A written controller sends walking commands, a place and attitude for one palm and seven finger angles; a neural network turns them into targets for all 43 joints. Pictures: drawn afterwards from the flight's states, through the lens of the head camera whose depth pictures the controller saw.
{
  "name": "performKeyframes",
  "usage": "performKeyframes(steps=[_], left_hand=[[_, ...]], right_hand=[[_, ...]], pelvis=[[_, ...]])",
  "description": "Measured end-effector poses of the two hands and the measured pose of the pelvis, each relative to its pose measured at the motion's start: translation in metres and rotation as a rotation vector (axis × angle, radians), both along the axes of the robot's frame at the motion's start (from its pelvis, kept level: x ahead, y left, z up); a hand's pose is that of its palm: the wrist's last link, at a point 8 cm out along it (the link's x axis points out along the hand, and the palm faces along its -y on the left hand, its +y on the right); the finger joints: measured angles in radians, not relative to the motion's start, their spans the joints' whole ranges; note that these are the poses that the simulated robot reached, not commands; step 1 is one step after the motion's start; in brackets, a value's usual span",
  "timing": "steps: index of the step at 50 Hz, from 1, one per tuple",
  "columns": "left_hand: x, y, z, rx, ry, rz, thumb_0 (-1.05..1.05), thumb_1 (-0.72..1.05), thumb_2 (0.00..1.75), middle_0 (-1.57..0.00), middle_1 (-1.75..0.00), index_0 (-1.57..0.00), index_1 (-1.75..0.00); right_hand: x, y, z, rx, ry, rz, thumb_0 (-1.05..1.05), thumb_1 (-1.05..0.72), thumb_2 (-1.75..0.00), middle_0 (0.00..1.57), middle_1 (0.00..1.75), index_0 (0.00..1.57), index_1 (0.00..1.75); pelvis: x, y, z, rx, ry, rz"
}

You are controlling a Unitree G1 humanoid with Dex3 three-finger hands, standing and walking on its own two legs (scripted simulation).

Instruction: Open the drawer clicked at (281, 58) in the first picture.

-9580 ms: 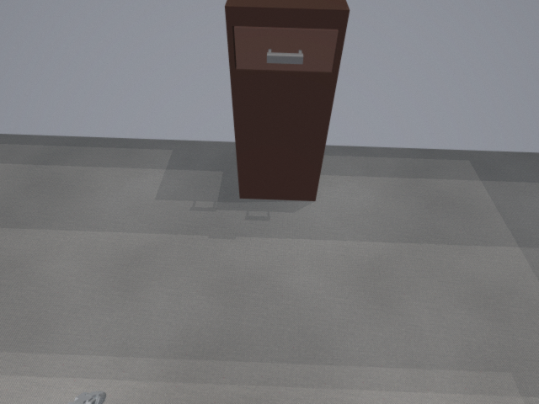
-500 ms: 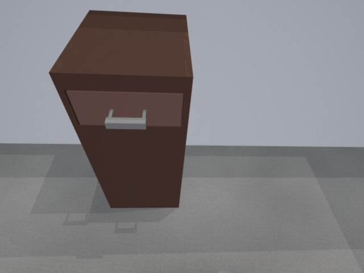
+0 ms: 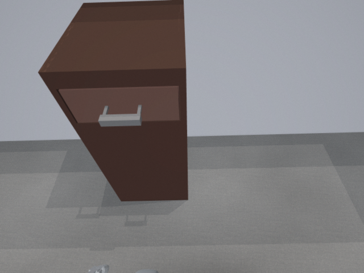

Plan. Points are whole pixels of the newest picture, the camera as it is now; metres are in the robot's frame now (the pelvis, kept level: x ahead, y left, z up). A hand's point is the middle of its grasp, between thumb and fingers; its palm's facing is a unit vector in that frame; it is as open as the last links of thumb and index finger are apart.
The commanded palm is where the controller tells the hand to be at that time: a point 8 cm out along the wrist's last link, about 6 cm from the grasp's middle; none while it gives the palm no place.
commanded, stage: come to a stop and stand still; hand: left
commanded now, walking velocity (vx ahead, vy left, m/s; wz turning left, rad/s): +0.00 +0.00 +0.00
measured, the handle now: (121, 114) +0.53 +0.22 -0.01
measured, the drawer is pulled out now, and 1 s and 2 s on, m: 0.00 0.00 0.00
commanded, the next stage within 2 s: look again from close up in 0.38 s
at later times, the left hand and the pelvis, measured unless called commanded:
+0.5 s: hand out of the picture -0.04 +0.21 -0.17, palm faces +0.00 -0.97 -0.23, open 7.4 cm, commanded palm none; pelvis -0.02 +0.03 +0.01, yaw -1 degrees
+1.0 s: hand out of the picture -0.02 +0.23 -0.17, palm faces -0.02 -0.98 -0.20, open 7.3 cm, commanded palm none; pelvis -0.04 +0.05 +0.00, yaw -1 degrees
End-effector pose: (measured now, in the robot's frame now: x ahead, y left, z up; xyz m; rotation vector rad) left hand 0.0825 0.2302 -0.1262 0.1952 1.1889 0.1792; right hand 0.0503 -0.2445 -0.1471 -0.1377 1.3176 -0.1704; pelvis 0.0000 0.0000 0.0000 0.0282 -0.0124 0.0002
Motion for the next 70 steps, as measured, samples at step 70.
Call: performKeyframes(steps=[70], left_hand=[[0.046, 0.016, 0.137, 1.025, -0.714, -0.837, 0.01, 0.71, 0.82, -0.21, -0.43, -0.21, -0.43]], right_hand=[[0.106, 0.031, 0.062, -0.047, -0.689, 0.181, 0.01, -0.91, -0.90, 0.20, 0.30, 0.20, 0.30]], pelvis=[[-0.051, 0.035, -0.030, 0.016, 0.152, -0.080]])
